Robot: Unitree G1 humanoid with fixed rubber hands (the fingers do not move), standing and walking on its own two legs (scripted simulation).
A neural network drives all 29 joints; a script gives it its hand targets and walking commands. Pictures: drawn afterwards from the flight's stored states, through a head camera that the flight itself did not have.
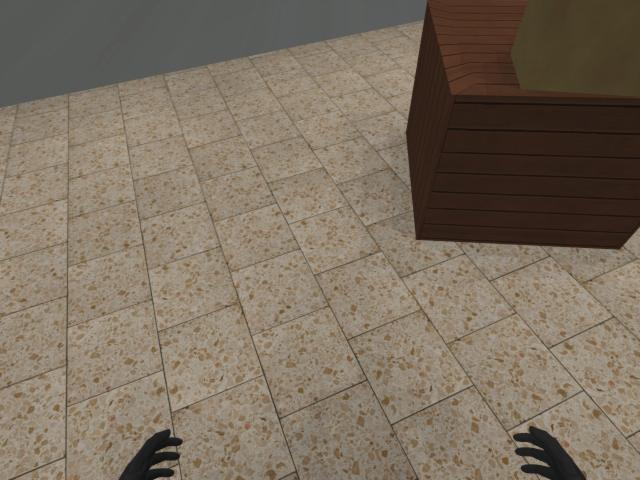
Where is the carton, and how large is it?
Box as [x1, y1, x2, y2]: [510, 0, 639, 96]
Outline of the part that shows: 528,0 510,53 520,87 522,89 638,96 639,0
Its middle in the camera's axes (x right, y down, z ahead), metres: +0.76 -0.62 +1.07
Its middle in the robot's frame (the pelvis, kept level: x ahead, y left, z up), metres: +1.24 -0.71 +0.04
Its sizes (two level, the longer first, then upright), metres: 0.315 0.236 0.298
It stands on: a pedestal, 0.65 m high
